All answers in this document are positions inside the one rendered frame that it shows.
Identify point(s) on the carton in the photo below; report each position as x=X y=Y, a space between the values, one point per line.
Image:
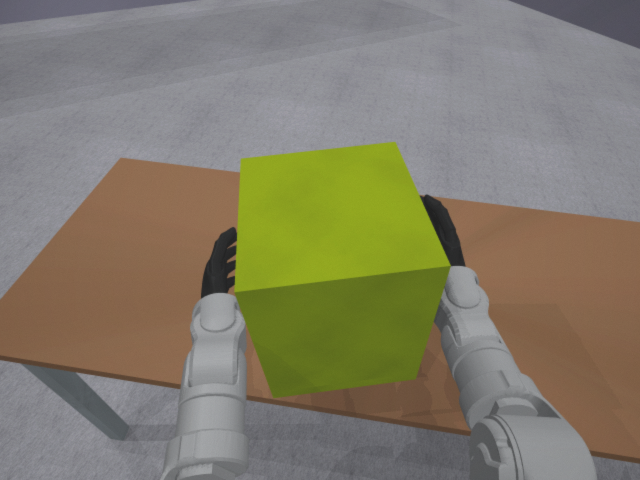
x=339 y=270

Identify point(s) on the table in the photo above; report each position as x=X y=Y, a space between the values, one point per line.
x=113 y=291

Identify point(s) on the left robot hand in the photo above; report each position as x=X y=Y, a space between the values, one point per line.
x=217 y=269

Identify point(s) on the left robot forearm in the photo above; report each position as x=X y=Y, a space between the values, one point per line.
x=209 y=441

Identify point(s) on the right robot forearm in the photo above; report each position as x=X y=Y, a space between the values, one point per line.
x=485 y=372

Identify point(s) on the right robot upper arm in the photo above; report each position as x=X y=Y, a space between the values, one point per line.
x=513 y=447

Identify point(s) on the right robot hand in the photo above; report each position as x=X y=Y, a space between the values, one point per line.
x=445 y=230

